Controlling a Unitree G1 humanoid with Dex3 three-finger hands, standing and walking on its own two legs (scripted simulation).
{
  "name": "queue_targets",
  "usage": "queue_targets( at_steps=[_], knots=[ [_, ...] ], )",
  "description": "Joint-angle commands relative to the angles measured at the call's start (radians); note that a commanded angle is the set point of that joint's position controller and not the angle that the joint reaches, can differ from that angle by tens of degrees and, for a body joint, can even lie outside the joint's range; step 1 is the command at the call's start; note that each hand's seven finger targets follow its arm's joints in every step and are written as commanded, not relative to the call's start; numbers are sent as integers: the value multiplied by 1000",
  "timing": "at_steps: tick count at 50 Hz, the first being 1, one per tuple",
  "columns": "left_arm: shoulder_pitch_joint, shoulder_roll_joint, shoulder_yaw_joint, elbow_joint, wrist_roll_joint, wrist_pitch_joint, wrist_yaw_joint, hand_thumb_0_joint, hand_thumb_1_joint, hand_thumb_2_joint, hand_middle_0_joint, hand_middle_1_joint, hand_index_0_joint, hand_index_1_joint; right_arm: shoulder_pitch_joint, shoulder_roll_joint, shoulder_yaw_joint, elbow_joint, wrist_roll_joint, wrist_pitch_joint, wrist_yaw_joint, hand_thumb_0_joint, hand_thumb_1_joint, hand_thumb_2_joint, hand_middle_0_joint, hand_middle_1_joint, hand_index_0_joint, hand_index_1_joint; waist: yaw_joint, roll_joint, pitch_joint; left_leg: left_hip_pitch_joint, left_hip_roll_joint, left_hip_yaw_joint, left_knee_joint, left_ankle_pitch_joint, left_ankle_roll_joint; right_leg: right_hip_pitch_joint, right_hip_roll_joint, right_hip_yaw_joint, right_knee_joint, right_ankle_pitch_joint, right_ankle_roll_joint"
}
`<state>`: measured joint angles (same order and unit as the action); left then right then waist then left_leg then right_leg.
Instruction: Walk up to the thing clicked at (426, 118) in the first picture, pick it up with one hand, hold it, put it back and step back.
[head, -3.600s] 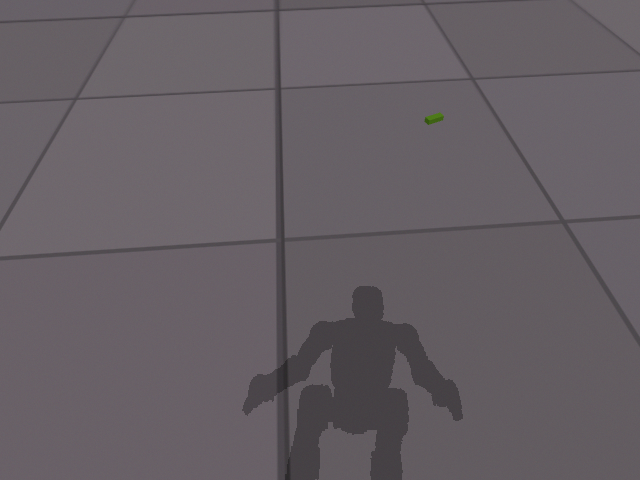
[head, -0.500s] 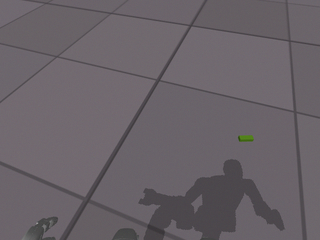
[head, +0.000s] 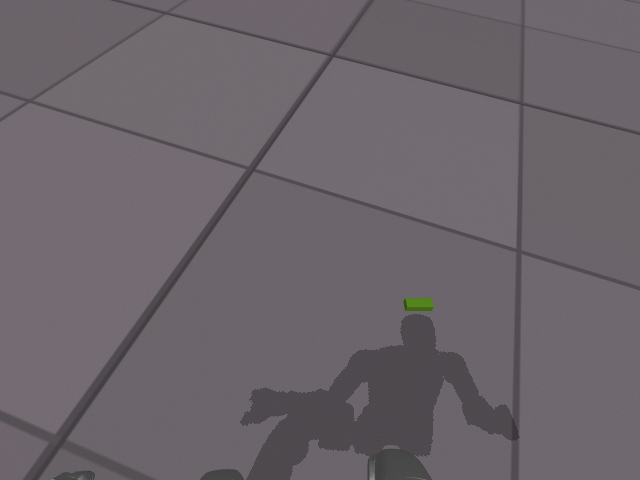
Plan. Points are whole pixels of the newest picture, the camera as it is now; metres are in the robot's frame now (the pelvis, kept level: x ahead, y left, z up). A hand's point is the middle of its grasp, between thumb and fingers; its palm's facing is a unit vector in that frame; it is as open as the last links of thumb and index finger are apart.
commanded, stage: walk up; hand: left
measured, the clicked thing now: (418, 304) +0.78 -0.38 -0.74
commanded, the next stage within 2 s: none
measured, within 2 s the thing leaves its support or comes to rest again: neither
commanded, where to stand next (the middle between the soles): +0.44 -0.64 m, yaw +5 degrees
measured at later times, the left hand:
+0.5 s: hand (261, 465) +0.16 +0.09 -0.16, palm faces -0.01 -0.95 -0.30, open 7.4 cm
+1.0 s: hand (396, 388) +0.27 -0.11 -0.14, palm faces +0.02 -0.93 -0.36, open 7.4 cm
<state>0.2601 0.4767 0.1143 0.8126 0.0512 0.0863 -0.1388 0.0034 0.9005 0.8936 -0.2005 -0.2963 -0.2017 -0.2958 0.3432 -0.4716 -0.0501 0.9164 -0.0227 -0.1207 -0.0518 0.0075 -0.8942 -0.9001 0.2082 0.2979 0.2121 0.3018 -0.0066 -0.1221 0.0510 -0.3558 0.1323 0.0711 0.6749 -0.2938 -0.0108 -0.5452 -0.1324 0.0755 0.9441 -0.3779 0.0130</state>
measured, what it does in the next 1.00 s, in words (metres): steps to the right: right foot, then left foot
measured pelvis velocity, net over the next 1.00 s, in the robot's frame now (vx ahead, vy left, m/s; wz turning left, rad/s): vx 0.23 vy -0.39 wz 0.02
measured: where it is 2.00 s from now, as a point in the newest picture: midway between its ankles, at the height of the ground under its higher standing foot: (545, 439)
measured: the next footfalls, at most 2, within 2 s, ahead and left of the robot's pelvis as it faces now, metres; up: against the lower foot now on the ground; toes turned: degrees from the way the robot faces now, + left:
right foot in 0.08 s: +0.14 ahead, -0.24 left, +0.00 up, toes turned -3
left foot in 0.42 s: +0.25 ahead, -0.08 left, +0.00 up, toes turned +8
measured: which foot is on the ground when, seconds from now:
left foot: down 0.00-0.10, up 0.12-0.40, down 0.42-0.80, up 0.82-1.00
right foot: up 0.00-0.06, down 0.08-0.42, up 0.44-0.76, down 0.78-1.00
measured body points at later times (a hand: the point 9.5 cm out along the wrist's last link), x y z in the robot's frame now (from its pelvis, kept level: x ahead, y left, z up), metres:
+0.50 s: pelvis +0.13 -0.19 +0.00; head +0.15 -0.15 +0.44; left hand +0.16 +0.13 -0.14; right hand +0.19 -0.52 -0.08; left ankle +0.21 -0.09 -0.72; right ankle +0.11 -0.28 -0.67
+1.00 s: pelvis +0.23 -0.39 +0.00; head +0.25 -0.38 +0.45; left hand +0.27 -0.06 -0.12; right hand +0.30 -0.76 -0.09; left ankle +0.29 -0.30 -0.68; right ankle +0.24 -0.51 -0.71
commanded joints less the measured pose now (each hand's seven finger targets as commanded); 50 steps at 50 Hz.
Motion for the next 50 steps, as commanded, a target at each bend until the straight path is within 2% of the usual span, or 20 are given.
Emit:
queue_targets(
  at_steps=[1,4,5,6,7,11,18,19,20,21,22,23,26,35,39,40,41,42,46,50],
  knots=[
    [-12,181,73,-79,-7,-28,2,0,900,900,-200,-300,-200,-300,-78,-393,-112,-52,-7,-5,-21,0,-900,-900,200,300,200,300,32,328,-37,-109,178,-172,-280,-317,191,121,6,-88,-112,14,-9],
    [215,215,105,23,1,-40,22,0,900,900,-200,-300,-200,-300,-105,-280,-78,-35,-17,24,-29,0,-900,-900,200,300,200,300,159,59,-113,-288,32,30,131,-334,105,464,108,-170,-310,7,-17],
    [282,309,124,23,22,-47,35,0,900,900,-200,-300,-200,-300,-97,-173,-42,-53,-6,34,-31,0,-900,-900,200,300,200,300,207,-246,-56,-510,-91,110,465,-368,61,465,-52,171,-540,-312,-81],
    [161,366,115,-37,10,-59,49,0,900,900,-200,-300,-200,-300,-136,-212,-53,-75,12,37,-45,0,-900,-900,200,300,200,300,167,-250,-5,-584,-119,-27,566,-349,50,386,-199,525,-750,-408,-185],
    [56,361,112,-72,-9,-62,59,0,900,900,-200,-300,-200,-300,-127,-249,-59,-48,23,36,-50,0,-900,-900,200,300,200,300,114,-128,37,-538,-55,-96,591,-255,54,320,-223,543,-779,-484,-209],
    [-23,244,75,-75,-8,-73,72,0,900,900,-200,-300,-200,-300,44,-240,-46,71,28,12,-33,0,-900,-900,200,300,200,300,37,-109,21,-345,-32,-27,375,-171,53,293,-100,210,-575,-58,-255],
    [-100,169,26,-158,-1,-64,67,0,900,900,-200,-300,-200,-300,174,-185,-47,61,28,-10,-33,0,-900,-900,200,300,200,300,-29,-18,-52,63,-105,32,-77,121,69,212,-69,39,-444,299,-240],
    [-82,137,11,-170,-12,-63,63,0,900,900,-200,-300,-200,-300,238,-207,-60,70,18,-14,-44,0,-900,-900,200,300,200,300,-60,64,-106,241,-94,-3,-177,224,58,156,-22,-18,-299,349,-195],
    [-43,92,-3,-181,-22,-66,63,0,900,900,-200,-300,-200,-300,276,-279,-86,59,2,-15,-58,0,-900,-900,200,300,200,300,-84,209,-152,399,49,-235,-264,140,100,16,51,-69,-97,291,-113],
    [8,65,-5,-179,-15,-59,65,0,900,900,-200,-300,-200,-300,257,-352,-107,25,-11,-10,-70,0,-900,-900,200,300,200,300,-50,300,-162,496,289,-651,-330,-8,191,-192,154,-43,76,-88,-42],
    [50,182,23,-155,1,-33,71,0,900,900,-200,-300,-200,-300,181,-388,-115,-18,17,-3,-74,0,-900,-900,200,300,200,300,-39,140,-147,384,399,-785,-378,-237,285,-209,108,58,213,-160,-16],
    [39,232,38,-136,5,-22,70,0,900,900,-200,-300,-200,-300,115,-367,-110,-29,34,2,-73,0,-900,-900,200,300,200,300,-31,84,-81,276,381,-729,-397,-324,305,-202,88,95,293,-136,-15],
    [49,204,49,-111,2,-24,62,0,900,900,-200,-300,-200,-300,29,-291,-83,-34,17,-3,-61,0,-900,-900,200,300,200,300,25,156,1,89,219,-385,-350,-196,203,-117,51,111,207,-12,-15],
    [-46,172,67,-121,-3,-12,12,0,900,900,-200,-300,-200,-300,-20,-390,-118,-43,-15,0,-36,0,-900,-900,200,300,200,300,-1,332,-26,-63,180,-194,-285,-314,202,40,9,-52,-51,-35,0],
    [227,206,102,6,8,-23,35,0,900,900,-200,-300,-200,-300,-83,-275,-80,-25,-25,39,-43,0,-900,-900,200,300,200,300,159,41,-105,-304,36,32,185,-333,105,461,126,-172,-308,-14,-17],
    [290,293,119,3,26,-31,48,0,900,900,-200,-300,-200,-300,-75,-162,-41,-40,-16,48,-44,0,-900,-900,200,300,200,300,210,-257,-39,-525,-81,105,520,-390,64,454,-14,129,-496,-289,-69],
    [165,358,110,-58,13,-43,61,0,900,900,-200,-300,-200,-300,-137,-197,-57,-77,8,48,-60,0,-900,-900,200,300,200,300,167,-281,24,-597,-137,-54,614,-370,49,342,-176,536,-744,-358,-165],
    [50,360,112,-98,-7,-49,71,0,900,900,-200,-300,-200,-300,-124,-234,-65,-52,18,43,-67,0,-900,-900,200,300,200,300,103,-146,55,-549,-70,-119,617,-271,50,295,-214,565,-767,-410,-205],
    [-33,236,72,-105,-4,-60,82,0,900,900,-200,-300,-200,-300,47,-236,-54,71,24,16,-48,0,-900,-900,200,300,200,300,26,-120,28,-333,-38,-26,386,-190,48,264,-103,208,-530,25,-262],
    [-83,188,38,-152,5,-59,82,0,900,900,-200,-300,-200,-300,136,-190,-50,65,23,1,-41,0,-900,-900,200,300,200,300,-10,-93,-3,-66,-83,8,100,-67,71,188,-102,116,-458,335,-268]
  ],
)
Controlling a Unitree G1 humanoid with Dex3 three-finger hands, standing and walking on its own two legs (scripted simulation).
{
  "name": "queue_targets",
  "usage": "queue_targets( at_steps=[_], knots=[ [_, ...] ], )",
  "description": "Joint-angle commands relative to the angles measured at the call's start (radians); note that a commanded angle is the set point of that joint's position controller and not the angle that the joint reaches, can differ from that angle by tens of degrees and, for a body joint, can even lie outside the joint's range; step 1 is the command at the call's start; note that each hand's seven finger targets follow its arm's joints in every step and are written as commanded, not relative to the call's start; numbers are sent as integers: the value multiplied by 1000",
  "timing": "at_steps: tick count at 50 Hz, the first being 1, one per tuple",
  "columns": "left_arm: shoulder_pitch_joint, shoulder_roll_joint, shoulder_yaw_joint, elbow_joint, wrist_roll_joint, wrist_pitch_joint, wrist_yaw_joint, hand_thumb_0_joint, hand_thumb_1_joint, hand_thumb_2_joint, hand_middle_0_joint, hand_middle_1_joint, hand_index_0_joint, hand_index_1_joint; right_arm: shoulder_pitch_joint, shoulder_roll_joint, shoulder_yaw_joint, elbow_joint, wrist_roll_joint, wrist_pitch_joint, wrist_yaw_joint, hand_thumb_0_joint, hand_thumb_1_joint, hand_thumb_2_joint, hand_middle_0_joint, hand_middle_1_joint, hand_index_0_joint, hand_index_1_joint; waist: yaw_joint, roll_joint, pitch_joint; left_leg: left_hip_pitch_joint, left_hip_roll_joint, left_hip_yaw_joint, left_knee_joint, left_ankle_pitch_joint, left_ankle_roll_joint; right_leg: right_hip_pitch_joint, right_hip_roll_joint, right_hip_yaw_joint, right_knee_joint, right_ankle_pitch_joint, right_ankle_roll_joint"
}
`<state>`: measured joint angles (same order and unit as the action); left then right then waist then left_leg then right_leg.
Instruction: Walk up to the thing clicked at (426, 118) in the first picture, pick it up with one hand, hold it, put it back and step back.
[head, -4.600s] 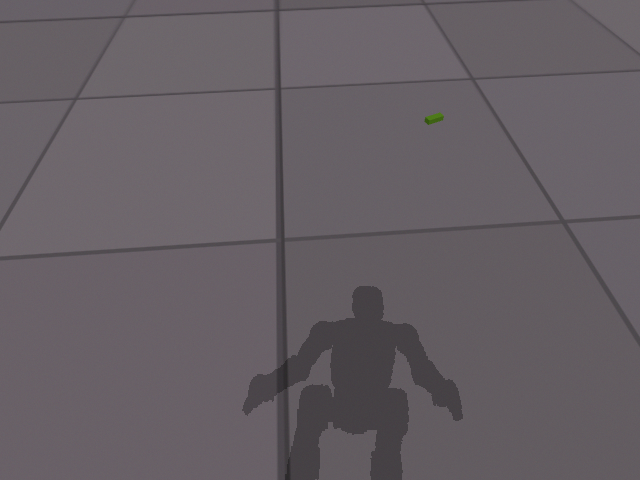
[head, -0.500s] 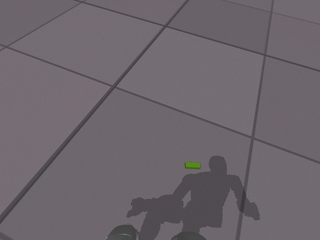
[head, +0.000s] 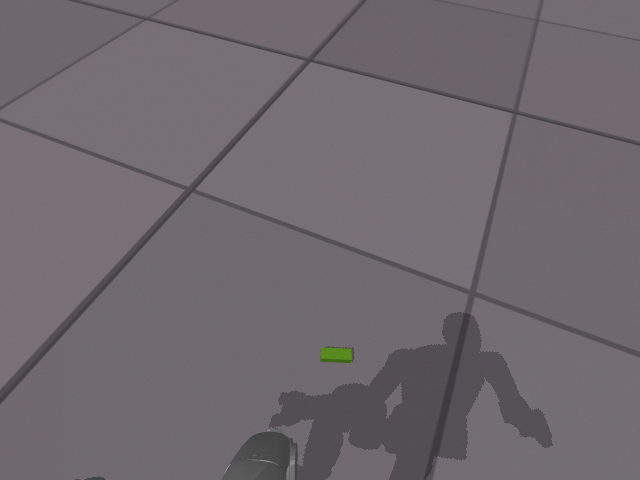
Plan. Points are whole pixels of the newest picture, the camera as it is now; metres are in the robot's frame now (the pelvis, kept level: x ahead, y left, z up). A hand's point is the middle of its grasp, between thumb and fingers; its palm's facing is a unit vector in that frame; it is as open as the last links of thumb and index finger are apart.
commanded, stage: walk up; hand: left
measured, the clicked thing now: (335, 355) +0.55 +0.01 -0.73
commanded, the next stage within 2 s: none
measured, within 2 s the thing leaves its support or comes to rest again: neither
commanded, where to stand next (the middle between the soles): +0.21 -0.25 m, yaw +4 degrees
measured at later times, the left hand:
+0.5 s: hand (277, 443) +0.18 +0.09 -0.16, palm faces -0.06 -0.91 -0.41, open 7.4 cm
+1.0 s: hand (403, 467) +0.17 -0.08 -0.15, palm faces +0.03 -0.95 -0.32, open 7.4 cm
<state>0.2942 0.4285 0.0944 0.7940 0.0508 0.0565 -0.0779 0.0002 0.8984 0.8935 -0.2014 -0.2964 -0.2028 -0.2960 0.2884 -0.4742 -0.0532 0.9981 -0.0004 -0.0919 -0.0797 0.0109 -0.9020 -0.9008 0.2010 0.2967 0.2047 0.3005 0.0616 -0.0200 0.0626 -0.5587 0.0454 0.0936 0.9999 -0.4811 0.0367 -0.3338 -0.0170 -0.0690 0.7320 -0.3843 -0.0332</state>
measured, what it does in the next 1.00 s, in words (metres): steps to the right: left foot, then right foot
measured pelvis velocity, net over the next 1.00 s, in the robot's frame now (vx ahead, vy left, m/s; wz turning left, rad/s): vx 0.10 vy -0.34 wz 0.07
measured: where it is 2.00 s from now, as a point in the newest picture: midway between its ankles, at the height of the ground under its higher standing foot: outside the picture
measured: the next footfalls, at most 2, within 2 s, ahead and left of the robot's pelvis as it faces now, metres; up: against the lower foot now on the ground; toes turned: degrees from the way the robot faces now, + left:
left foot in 0.08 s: +0.15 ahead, +0.06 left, +0.00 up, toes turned +6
right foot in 0.46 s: +0.15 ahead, -0.42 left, +0.00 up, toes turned +0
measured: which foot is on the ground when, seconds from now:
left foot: up 0.00-0.06, down 0.08-0.46, up 0.48-0.72, down 0.74-1.00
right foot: down 0.00-0.08, up 0.10-0.44, down 0.46-1.00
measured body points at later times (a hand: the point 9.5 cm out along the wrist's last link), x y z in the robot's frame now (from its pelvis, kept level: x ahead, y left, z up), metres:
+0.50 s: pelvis +0.06 -0.21 -0.03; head +0.09 -0.19 +0.41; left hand +0.18 +0.14 -0.13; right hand +0.08 -0.61 -0.09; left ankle +0.11 +0.03 -0.70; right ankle +0.11 -0.38 -0.72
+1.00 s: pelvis +0.10 -0.34 +0.01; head +0.14 -0.33 +0.46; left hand +0.17 -0.03 -0.12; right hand +0.22 -0.64 -0.11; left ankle +0.14 -0.21 -0.71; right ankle +0.11 -0.42 -0.71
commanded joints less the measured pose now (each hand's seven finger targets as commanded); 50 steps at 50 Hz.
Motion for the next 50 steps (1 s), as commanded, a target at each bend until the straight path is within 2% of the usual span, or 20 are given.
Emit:
queue_targets(
  at_steps=[1,2,3,4,5,10,18,21,23,24,25,29,35,36,37,39,43,45,47,50],
  knots=[
    [-162,232,49,-151,4,-23,18,0,900,900,-200,-300,-200,-300,266,-188,-53,3,3,-31,-17,0,-900,-900,200,300,200,300,-116,-154,-47,278,-3,-5,-335,256,26,-80,-188,203,-178,328,-196],
    [-154,197,36,-165,-6,-20,16,0,900,900,-200,-300,-200,-300,345,-211,-67,19,-4,-36,-27,0,-900,-900,200,300,200,300,-155,-61,-107,453,10,-56,-464,366,9,-133,-140,148,-21,319,-147],
    [-108,132,13,-173,-16,-20,14,0,900,900,-200,-300,-200,-300,371,-299,-98,6,-26,-40,-42,0,-900,-900,200,300,200,300,-174,155,-144,580,171,-343,-600,275,33,-268,-55,76,200,177,-65],
    [-46,128,13,-163,-4,-3,21,0,900,900,-200,-300,-200,-300,318,-361,-113,-41,-36,-32,-61,0,-900,-900,200,300,200,300,-118,166,-143,611,397,-733,-672,237,104,-400,36,155,342,-90,-3],
    [7,234,39,-138,9,18,30,0,900,900,-200,-300,-200,-300,240,-393,-120,-80,-6,-26,-66,0,-900,-900,200,300,200,300,-100,12,-162,553,480,-797,-674,131,181,-404,-2,234,455,-156,18],
    [-1,251,69,-99,6,16,20,0,900,900,-200,-300,-200,-300,124,-294,-90,-103,-15,-28,-47,0,-900,-900,200,300,200,300,-54,98,-32,293,301,-362,-572,263,178,-331,-58,253,478,-32,34],
    [-99,231,78,-125,5,30,-16,0,900,900,-200,-300,-200,-300,100,-392,-129,-133,-41,-19,-34,0,-900,-900,200,300,200,300,-78,223,-59,175,272,-263,-509,1,185,-242,-103,111,239,-78,46],
    [8,232,95,-68,8,25,-13,0,900,900,-200,-300,-200,-300,-2,-378,-117,-132,-40,5,-32,0,-900,-900,200,300,200,300,15,187,-76,-30,216,-141,-384,26,110,48,-45,9,25,10,22],
    [176,293,125,-16,36,15,1,0,900,900,-200,-300,-200,-300,36,-230,-68,-119,-48,30,-31,0,-900,-900,200,300,200,300,117,-187,-82,-237,62,44,91,-94,37,186,-44,98,-145,-176,-16],
    [86,383,124,-71,24,4,12,0,900,900,-200,-300,-200,-300,-42,-198,-59,-171,-21,31,-42,0,-900,-900,200,300,200,300,100,-377,-15,-366,-92,-20,224,-201,11,44,-264,618,-440,-240,-107],
    [-57,420,126,-108,12,-3,21,0,900,900,-200,-300,-200,-300,-49,-229,-78,-153,-17,33,-63,0,-900,-900,200,300,200,300,30,-293,29,-291,-16,-148,282,-149,7,-27,-319,724,-512,-348,-162],
    [-144,288,91,-116,9,0,34,0,900,900,-200,-300,-200,-300,170,-249,-61,3,5,9,-50,0,-900,-900,200,300,200,300,-53,-265,-40,-113,23,-74,107,-29,0,45,-208,361,-244,-3,-196],
    [-171,213,11,-47,-47,-29,61,0,900,900,-200,-300,-200,-300,118,-157,-28,-34,-12,3,14,0,-900,-900,200,300,200,300,-96,-74,-52,324,-42,-57,-337,189,46,-146,-250,282,-143,202,-160],
    [-154,177,-8,-24,-60,-35,64,0,900,900,-200,-300,-200,-300,92,-163,-28,-48,-22,-2,16,0,-900,-900,200,300,200,300,-103,-8,-61,385,-2,-168,-460,201,59,-175,-230,247,-76,216,-104],
    [-128,125,-29,-17,-71,-41,65,0,900,900,-200,-300,-200,-300,38,-208,-31,-80,-34,-9,17,0,-900,-900,200,300,200,300,-78,159,-99,433,191,-497,-586,228,118,-223,-143,181,61,146,-15],
    [-109,207,-3,40,-69,-35,81,0,900,900,-200,-300,-200,-300,-42,-278,-45,-104,-19,-2,30,0,-900,-900,200,300,200,300,-62,134,-57,251,365,-685,-597,245,303,-99,-51,142,168,-251,22],
    [-72,168,-13,119,-68,-71,81,0,900,900,-200,-300,-200,-300,-139,-180,-11,-85,-3,21,43,0,-900,-900,200,300,200,300,-5,124,-101,200,157,-295,-467,403,111,111,-44,117,-162,108,0],
    [-133,227,-8,122,-49,-102,92,0,900,900,-200,-300,-200,-300,-120,-100,8,-69,5,42,59,0,-900,-900,200,300,200,300,-38,15,-108,159,22,-164,-344,393,7,143,-193,343,-336,146,-25],
    [-204,233,-18,129,-48,-110,92,0,900,900,-200,-300,-200,-300,-148,-126,-3,-41,2,57,59,0,-900,-900,200,300,200,300,-72,41,-65,257,9,-132,-366,212,1,44,-254,360,-325,205,-67],
    [-212,209,-32,174,-53,-124,100,0,900,900,-200,-300,-200,-300,-197,-105,2,-20,8,58,69,0,-900,-900,200,300,200,300,-57,-23,-83,311,32,-154,-411,396,13,85,-221,254,-326,479,7]
  ],
)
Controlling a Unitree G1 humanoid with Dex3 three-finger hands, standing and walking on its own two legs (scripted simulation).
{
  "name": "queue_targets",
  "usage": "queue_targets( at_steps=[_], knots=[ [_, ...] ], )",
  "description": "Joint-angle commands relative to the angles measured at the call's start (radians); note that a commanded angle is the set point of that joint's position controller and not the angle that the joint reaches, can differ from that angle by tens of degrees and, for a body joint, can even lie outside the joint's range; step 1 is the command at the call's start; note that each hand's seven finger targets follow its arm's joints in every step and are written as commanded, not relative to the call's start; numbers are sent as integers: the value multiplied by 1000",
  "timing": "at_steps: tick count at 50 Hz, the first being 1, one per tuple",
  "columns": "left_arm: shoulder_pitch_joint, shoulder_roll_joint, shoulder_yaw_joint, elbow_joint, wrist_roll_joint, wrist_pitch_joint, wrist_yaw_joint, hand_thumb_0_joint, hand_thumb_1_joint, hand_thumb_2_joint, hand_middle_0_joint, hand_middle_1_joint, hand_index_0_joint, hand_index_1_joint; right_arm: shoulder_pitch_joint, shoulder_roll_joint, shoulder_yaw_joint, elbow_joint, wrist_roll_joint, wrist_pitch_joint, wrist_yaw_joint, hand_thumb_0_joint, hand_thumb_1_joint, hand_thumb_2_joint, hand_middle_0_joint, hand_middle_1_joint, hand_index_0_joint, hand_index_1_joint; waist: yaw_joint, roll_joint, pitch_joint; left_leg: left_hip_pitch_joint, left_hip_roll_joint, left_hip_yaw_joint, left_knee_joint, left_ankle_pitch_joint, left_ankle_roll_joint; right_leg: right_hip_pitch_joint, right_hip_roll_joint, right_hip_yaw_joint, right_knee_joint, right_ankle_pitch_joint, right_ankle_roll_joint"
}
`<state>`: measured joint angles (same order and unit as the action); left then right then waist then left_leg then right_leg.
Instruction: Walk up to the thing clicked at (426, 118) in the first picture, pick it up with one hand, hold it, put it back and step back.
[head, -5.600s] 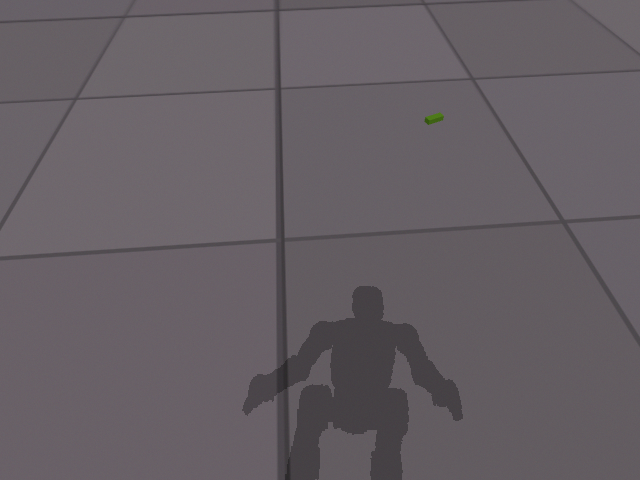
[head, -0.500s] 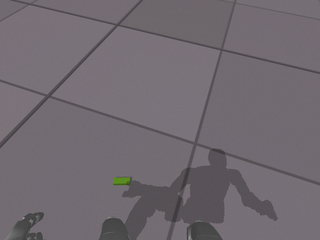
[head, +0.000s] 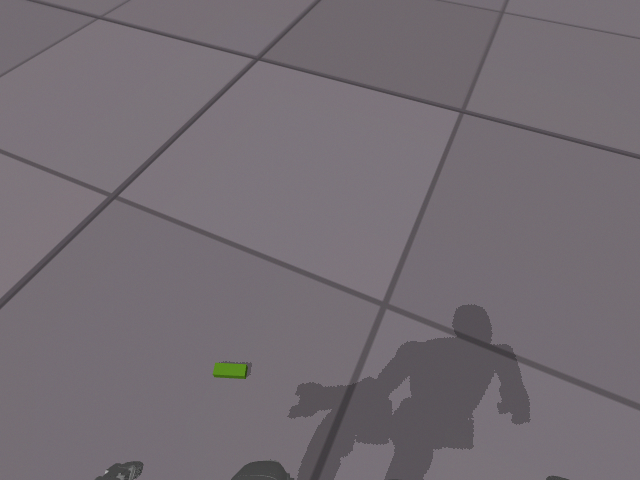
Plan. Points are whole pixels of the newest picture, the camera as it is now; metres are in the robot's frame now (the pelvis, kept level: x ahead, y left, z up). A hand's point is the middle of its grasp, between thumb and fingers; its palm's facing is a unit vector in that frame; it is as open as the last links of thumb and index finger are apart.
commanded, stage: walk up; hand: left
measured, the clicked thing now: (230, 370) +0.46 +0.31 -0.74
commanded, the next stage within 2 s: stand in 1.98 s
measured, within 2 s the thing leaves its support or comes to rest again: neither
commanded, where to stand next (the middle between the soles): +0.11 +0.08 m, yaw +1 degrees
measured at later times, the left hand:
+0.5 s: hand out of the picture +0.11 +0.27 -0.12, palm faces +0.03 -0.94 -0.35, open 7.4 cm
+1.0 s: hand out of the picture +0.10 +0.30 -0.14, palm faces +0.01 -0.94 -0.33, open 7.4 cm
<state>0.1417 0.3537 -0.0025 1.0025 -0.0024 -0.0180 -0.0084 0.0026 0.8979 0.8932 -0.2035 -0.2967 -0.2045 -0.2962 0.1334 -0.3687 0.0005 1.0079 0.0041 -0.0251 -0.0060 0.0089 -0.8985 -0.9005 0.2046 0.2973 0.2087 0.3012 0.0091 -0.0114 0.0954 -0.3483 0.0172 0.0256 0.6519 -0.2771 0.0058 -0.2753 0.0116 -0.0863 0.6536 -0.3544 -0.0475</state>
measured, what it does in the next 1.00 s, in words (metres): shifts its weight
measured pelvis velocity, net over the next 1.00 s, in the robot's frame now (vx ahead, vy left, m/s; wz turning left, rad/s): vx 0.03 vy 0.04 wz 0.02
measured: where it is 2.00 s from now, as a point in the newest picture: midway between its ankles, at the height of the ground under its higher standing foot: outside the picture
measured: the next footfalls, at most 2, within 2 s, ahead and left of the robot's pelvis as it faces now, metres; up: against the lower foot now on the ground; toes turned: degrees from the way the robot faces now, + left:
none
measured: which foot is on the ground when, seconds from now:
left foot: down 0.00-1.00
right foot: down 0.00-1.00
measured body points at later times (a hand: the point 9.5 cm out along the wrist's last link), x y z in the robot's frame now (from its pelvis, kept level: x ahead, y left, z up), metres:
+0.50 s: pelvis +0.01 +0.01 +0.03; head +0.02 +0.01 +0.48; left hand +0.11 +0.32 -0.10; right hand +0.11 -0.29 -0.11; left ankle +0.04 +0.12 -0.72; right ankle +0.00 -0.09 -0.72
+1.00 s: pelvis +0.03 +0.04 +0.03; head +0.05 +0.06 +0.48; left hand +0.10 +0.35 -0.11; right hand +0.13 -0.25 -0.10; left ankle +0.04 +0.12 -0.72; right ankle +0.00 -0.09 -0.72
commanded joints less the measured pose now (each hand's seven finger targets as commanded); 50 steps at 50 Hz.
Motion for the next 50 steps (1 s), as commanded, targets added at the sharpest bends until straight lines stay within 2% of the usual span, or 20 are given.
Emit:
queue_targets(
  at_steps=[1,2,3,4,8,12,13,16,18,22,28,35,36,39,41,43,49,50],
  knots=[
    [-63,279,64,-27,1,-52,32,0,900,900,-200,-300,-200,-300,-50,-209,-50,-24,6,-7,-2,0,-900,-900,200,300,200,300,-3,-60,-142,122,66,-86,-78,243,47,69,-234,237,-244,518,37],
    [-70,271,64,-12,-2,-51,34,0,900,900,-200,-300,-200,-300,-51,-195,-46,-10,12,-2,0,0,-900,-900,200,300,200,300,3,-90,-152,115,61,-80,-90,245,41,113,-223,216,-254,567,63],
    [-75,274,65,-7,1,-50,36,0,900,900,-200,-300,-200,-300,-69,-197,-47,-5,11,4,1,0,-900,-900,200,300,200,300,4,-111,-157,117,53,-65,-101,211,39,133,-227,216,-266,578,64],
    [-94,274,65,-4,3,-46,36,0,900,900,-200,-300,-200,-300,-76,-192,-46,3,9,9,1,0,-900,-900,200,300,200,300,0,-120,-159,125,50,-65,-125,183,33,134,-237,219,-280,535,52],
    [-142,253,60,17,3,-40,35,0,900,900,-200,-300,-200,-300,-116,-192,-42,42,1,21,5,0,-900,-900,200,300,200,300,1,-86,-151,185,64,-73,-207,188,21,126,-229,198,-351,397,65],
    [-160,240,60,40,4,-37,29,0,900,900,-200,-300,-200,-300,-142,-198,-37,70,-3,18,9,0,-900,-900,200,300,200,300,2,-56,-174,239,84,-91,-263,271,20,162,-202,159,-384,366,56],
    [-159,237,60,49,5,-35,29,0,900,900,-200,-300,-200,-300,-154,-193,-35,74,-2,19,10,0,-900,-900,200,300,200,300,6,-52,-156,233,84,-91,-269,269,18,158,-198,154,-402,350,63],
    [-173,237,62,56,6,-31,23,0,900,900,-200,-300,-200,-300,-149,-197,-36,90,-7,16,8,0,-900,-900,200,300,200,300,-3,-31,-150,253,90,-99,-305,253,14,156,-198,154,-427,258,39],
    [-175,234,61,60,7,-28,21,0,900,900,-200,-300,-200,-300,-159,-205,-37,93,-9,12,8,0,-900,-900,200,300,200,300,1,-13,-139,249,94,-109,-323,223,13,145,-192,153,-442,196,36],
    [-181,229,62,76,8,-25,18,0,900,900,-200,-300,-200,-300,-152,-198,-35,108,-9,6,7,0,-900,-900,200,300,200,300,-2,-3,-110,219,103,-133,-370,209,12,166,-177,141,-461,149,38],
    [-153,219,63,90,5,-22,17,0,900,900,-200,-300,-200,-300,-149,-190,-38,109,-13,-2,5,0,-900,-900,200,300,200,300,5,22,-124,210,118,-156,-397,231,17,202,-164,127,-454,179,40],
    [-147,216,64,87,7,-19,19,0,900,900,-200,-300,-200,-300,-122,-194,-48,102,-14,-6,0,0,-900,-900,200,300,200,300,-4,32,-179,235,122,-152,-379,334,22,248,-166,115,-427,250,39],
    [-133,209,59,91,5,-19,19,0,900,900,-200,-300,-200,-300,-129,-191,-47,100,-12,-7,0,0,-900,-900,200,300,200,300,2,43,-177,247,125,-152,-378,353,22,232,-165,113,-424,251,41],
    [-135,207,55,94,6,-13,20,0,900,900,-200,-300,-200,-300,-128,-199,-54,97,-16,-3,-2,0,-900,-900,200,300,200,300,-7,55,-147,218,125,-176,-417,246,22,219,-151,104,-416,203,41],
    [-122,200,51,100,7,-12,20,0,900,900,-200,-300,-200,-300,-129,-196,-56,98,-16,-3,-1,0,-900,-900,200,300,200,300,-4,54,-144,217,132,-191,-432,223,24,214,-145,101,-412,181,41],
    [-123,202,50,101,8,-13,20,0,900,900,-200,-300,-200,-300,-124,-194,-57,99,-17,-3,-2,0,-900,-900,200,300,200,300,-7,38,-150,218,128,-188,-431,240,23,223,-145,105,-413,194,41],
    [-112,203,49,101,7,-12,24,0,900,900,-200,-300,-200,-300,-121,-188,-59,93,-14,-6,-4,0,-900,-900,200,300,200,300,-5,39,-181,289,122,-162,-392,426,15,216,-154,99,-398,262,49],
    [-114,204,47,103,7,-10,24,0,900,900,-200,-300,-200,-300,-125,-196,-62,89,-13,-4,-4,0,-900,-900,200,300,200,300,-9,44,-164,277,121,-171,-402,400,11,213,-153,100,-401,255,50]
  ],
)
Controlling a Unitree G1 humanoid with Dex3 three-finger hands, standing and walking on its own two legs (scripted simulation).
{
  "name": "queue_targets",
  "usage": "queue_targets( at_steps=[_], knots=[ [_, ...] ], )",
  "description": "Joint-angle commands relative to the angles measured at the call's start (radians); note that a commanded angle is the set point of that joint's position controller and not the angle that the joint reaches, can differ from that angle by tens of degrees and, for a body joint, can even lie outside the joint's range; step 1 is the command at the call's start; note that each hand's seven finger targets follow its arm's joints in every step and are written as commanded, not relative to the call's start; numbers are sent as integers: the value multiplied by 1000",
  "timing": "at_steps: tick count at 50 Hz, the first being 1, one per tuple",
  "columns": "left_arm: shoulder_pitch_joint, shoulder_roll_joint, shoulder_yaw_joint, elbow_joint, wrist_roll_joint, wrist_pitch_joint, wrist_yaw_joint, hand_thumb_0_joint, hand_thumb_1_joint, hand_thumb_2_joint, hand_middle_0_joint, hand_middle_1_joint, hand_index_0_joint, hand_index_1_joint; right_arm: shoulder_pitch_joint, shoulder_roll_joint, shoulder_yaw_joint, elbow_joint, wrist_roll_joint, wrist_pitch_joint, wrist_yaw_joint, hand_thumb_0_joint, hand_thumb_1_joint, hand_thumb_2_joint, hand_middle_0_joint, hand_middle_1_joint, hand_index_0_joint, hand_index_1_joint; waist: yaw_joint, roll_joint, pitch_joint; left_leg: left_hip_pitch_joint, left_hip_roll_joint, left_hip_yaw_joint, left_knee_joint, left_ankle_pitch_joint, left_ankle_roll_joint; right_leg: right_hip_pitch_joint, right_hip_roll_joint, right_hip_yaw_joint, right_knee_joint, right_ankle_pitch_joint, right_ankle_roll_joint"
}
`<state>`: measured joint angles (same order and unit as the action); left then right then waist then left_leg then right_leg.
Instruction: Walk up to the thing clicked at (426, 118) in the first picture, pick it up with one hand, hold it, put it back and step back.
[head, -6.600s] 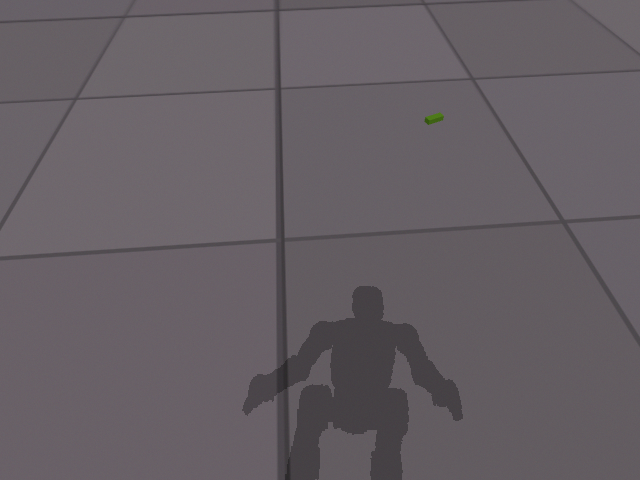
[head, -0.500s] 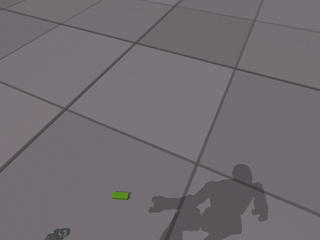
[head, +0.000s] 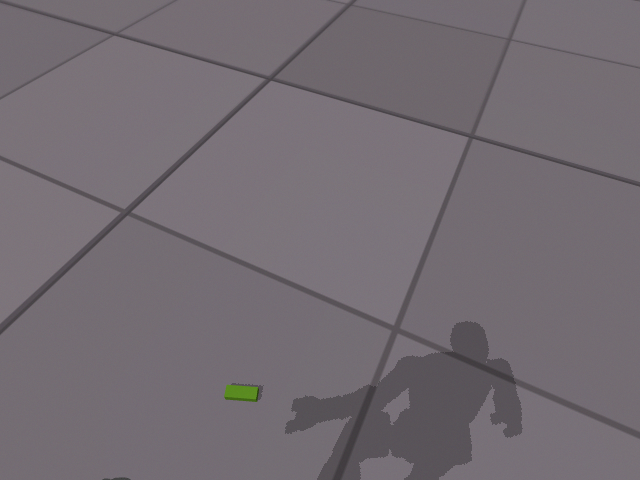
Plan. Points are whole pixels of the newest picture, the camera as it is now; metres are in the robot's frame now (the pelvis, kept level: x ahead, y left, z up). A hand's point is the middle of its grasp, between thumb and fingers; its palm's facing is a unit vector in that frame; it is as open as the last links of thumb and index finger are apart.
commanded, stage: walk up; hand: left
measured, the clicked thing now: (241, 393) +0.44 +0.26 -0.77
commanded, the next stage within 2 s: stand in 0.98 s
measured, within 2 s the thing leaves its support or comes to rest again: neither
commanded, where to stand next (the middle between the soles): +0.08 +0.04 m, yaw +0 degrees
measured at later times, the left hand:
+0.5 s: hand out of the picture +0.09 +0.25 -0.16, palm faces -0.01 -0.94 -0.33, open 7.4 cm
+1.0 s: hand out of the picture +0.09 +0.25 -0.16, palm faces +0.00 -0.94 -0.34, open 7.4 cm
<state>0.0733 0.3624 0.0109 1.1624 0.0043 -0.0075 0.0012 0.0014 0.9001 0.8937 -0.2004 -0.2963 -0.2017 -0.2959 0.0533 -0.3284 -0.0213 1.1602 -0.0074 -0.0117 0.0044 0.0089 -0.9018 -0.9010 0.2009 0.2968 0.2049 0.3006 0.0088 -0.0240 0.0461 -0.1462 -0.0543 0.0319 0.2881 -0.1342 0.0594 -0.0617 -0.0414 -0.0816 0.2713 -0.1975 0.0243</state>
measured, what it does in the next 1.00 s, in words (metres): stands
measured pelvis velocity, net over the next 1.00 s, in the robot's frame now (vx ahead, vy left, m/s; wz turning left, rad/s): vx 0.01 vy -0.01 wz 0.01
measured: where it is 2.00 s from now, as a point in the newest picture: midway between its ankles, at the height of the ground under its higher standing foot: outside the picture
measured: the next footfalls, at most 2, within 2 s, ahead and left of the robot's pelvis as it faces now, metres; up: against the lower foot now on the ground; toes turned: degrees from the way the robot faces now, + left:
none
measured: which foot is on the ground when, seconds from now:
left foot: down 0.00-1.00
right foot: down 0.00-1.00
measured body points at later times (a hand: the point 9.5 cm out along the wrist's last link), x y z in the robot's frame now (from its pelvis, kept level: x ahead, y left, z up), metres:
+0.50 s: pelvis +0.01 +0.00 +0.00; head +0.03 +0.01 +0.45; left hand +0.09 +0.30 -0.14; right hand +0.11 -0.30 -0.13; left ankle +0.01 +0.08 -0.75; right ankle -0.03 -0.13 -0.75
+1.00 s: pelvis +0.01 -0.01 +0.00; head +0.02 +0.00 +0.45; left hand +0.09 +0.29 -0.14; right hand +0.10 -0.31 -0.13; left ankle +0.01 +0.08 -0.75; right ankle -0.03 -0.13 -0.75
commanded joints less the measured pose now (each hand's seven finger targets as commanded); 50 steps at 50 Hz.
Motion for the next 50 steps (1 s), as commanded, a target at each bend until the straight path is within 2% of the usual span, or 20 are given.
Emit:
queue_targets(
  at_steps=[1,3,5,8,11,16,19,21,27,29,37,48,49,50],
  knots=[
    [-49,195,33,-58,1,-20,15,0,900,900,-200,-300,-200,-300,-43,-233,-40,-59,-3,-17,-15,0,-900,-900,200,300,200,300,-9,45,-106,61,192,-179,-45,243,-41,6,-100,95,-20,90,-22],
    [-35,192,32,-56,3,-23,16,0,900,900,-200,-300,-200,-300,-56,-228,-38,-67,-1,-16,-12,0,-900,-900,200,300,200,300,-3,34,-103,59,192,-176,-36,243,-34,13,-102,95,-30,95,-21],
    [-35,202,35,-65,4,-24,16,0,900,900,-200,-300,-200,-300,-48,-229,-37,-70,-1,-15,-13,0,-900,-900,200,300,200,300,-6,18,-136,87,184,-155,-16,283,-40,29,-111,96,-21,151,-21],
    [-38,205,35,-71,6,-24,17,0,900,900,-200,-300,-200,-300,-54,-231,-39,-77,-1,-14,-13,0,-900,-900,200,300,200,300,-7,18,-134,90,179,-147,-10,300,-42,27,-115,92,-16,169,-19],
    [-43,198,30,-67,4,-22,18,0,900,900,-200,-300,-200,-300,-70,-228,-38,-77,0,-11,-12,0,-900,-900,200,300,200,300,-6,36,-96,70,179,-157,-26,255,-42,8,-116,94,-22,142,-20],
    [-47,204,32,-73,8,-24,17,0,900,900,-200,-300,-200,-300,-68,-227,-35,-79,1,-10,-9,0,-900,-900,200,300,200,300,-9,23,-101,57,173,-159,-32,222,-41,33,-116,95,-29,138,-20],
    [-43,203,33,-75,8,-23,17,0,900,900,-200,-300,-200,-300,-62,-227,-34,-76,0,-12,-11,0,-900,-900,200,300,200,300,-8,30,-119,67,173,-157,-29,242,-41,45,-115,92,-22,151,-23],
    [-43,207,35,-79,6,-21,16,0,900,900,-200,-300,-200,-300,-60,-231,-34,-76,0,-13,-12,0,-900,-900,200,300,200,300,-7,41,-118,75,172,-158,-34,262,-55,37,-117,94,-18,158,-23],
    [-43,206,38,-81,9,-20,17,0,900,900,-200,-300,-200,-300,-52,-225,-31,-77,1,-14,-13,0,-900,-900,200,300,200,300,-7,23,-128,75,174,-155,-24,269,-45,53,-114,91,-14,160,-25],
    [-46,205,40,-81,10,-19,17,0,900,900,-200,-300,-200,-300,-57,-228,-31,-82,0,-13,-13,0,-900,-900,200,300,200,300,-8,31,-110,49,169,-159,-29,241,-46,56,-115,92,-19,157,-23],
    [-44,205,40,-87,9,-23,18,0,900,900,-200,-300,-200,-300,-47,-226,-30,-82,-1,-11,-11,0,-900,-900,200,300,200,300,-7,15,-114,57,164,-146,-6,259,-32,63,-123,91,-25,212,-24],
    [-44,208,44,-90,11,-20,15,0,900,900,-200,-300,-200,-300,-43,-223,-26,-85,-1,-11,-11,0,-900,-900,200,300,200,300,-5,23,-93,39,163,-161,-24,198,-36,53,-115,91,-31,147,-29],
    [-4,178,32,-77,11,-17,16,0,900,900,-200,-300,-200,-300,-20,-220,-21,-75,-3,-16,-15,0,-900,-900,200,300,200,300,-2,23,-120,68,186,-171,-40,165,-34,44,-120,92,-40,76,-34],
    [-2,179,32,-78,13,-16,16,0,900,900,-200,-300,-200,-300,-30,-227,-23,-77,-4,-16,-17,0,-900,-900,200,300,200,300,-1,24,-104,79,183,-173,-40,144,-34,21,-119,95,-49,61,-36]
  ],
)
